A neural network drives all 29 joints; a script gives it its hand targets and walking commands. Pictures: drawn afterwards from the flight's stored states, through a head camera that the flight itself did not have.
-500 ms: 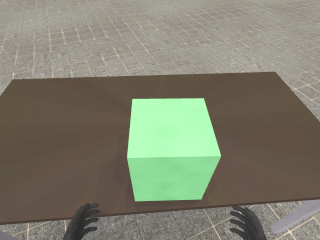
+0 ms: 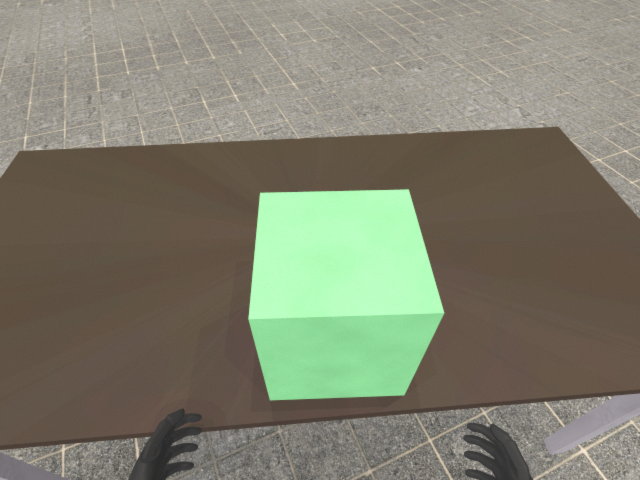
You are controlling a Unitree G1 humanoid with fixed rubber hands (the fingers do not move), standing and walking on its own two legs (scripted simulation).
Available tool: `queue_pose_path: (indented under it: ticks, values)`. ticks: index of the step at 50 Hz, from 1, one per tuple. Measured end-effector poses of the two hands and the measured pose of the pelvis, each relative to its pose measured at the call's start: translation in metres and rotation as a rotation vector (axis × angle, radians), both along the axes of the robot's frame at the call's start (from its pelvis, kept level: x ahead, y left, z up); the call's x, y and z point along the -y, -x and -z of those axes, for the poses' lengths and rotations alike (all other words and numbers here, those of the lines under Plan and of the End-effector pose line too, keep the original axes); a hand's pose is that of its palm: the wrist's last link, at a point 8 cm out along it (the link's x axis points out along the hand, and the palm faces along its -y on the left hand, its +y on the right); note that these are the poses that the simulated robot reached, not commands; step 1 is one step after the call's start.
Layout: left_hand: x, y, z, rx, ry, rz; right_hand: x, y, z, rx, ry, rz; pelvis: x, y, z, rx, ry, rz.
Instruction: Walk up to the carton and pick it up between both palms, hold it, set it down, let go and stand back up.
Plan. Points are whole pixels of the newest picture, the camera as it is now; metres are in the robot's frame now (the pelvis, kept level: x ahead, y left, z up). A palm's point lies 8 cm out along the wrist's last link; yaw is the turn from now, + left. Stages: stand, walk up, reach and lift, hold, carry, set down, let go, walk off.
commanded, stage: set down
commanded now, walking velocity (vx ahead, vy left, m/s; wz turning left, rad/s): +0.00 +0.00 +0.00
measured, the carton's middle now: (336, 299) +0.39 +0.02 -0.02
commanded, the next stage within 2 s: let go in 0.26 s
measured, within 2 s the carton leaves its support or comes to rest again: neither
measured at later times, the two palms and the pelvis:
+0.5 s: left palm (152, 475) +0.16 +0.23 -0.06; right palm out of the picture +0.17 -0.22 -0.08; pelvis +0.00 +0.00 +0.00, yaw +0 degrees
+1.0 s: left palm out of the picture +0.13 +0.28 -0.06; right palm out of the picture +0.15 -0.27 -0.08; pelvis +0.00 +0.00 +0.00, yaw +0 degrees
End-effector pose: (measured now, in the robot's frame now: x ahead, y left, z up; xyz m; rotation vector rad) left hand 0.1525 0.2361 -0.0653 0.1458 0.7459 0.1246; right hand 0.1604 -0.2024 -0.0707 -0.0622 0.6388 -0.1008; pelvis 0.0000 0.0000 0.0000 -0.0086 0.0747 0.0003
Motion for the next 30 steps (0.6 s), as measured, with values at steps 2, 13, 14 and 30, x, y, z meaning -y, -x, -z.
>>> queue_pose_path:
  ticks: [2,13,14,30]
  values:
    - [0.000,0.000,0.000,-0.007,-0.002,0.001,0.000,0.002,0.002,-0.009,0.002,-0.001,0.000,0.000,0.000,0.000,0.000,0.000]
    - [0.002,-0.003,0.000,-0.028,-0.012,0.007,0.008,0.005,0.010,-0.055,0.026,-0.004,0.000,0.000,0.000,0.001,0.000,0.000]
    - [0.002,-0.003,0.000,-0.031,-0.014,0.006,0.009,0.005,0.010,-0.056,0.026,-0.005,0.000,0.000,0.000,0.001,0.000,0.000]
    - [0.002,-0.004,-0.001,-0.041,-0.021,0.004,0.017,-0.004,0.012,-0.057,0.035,-0.024,0.000,0.000,0.000,0.000,0.000,0.000]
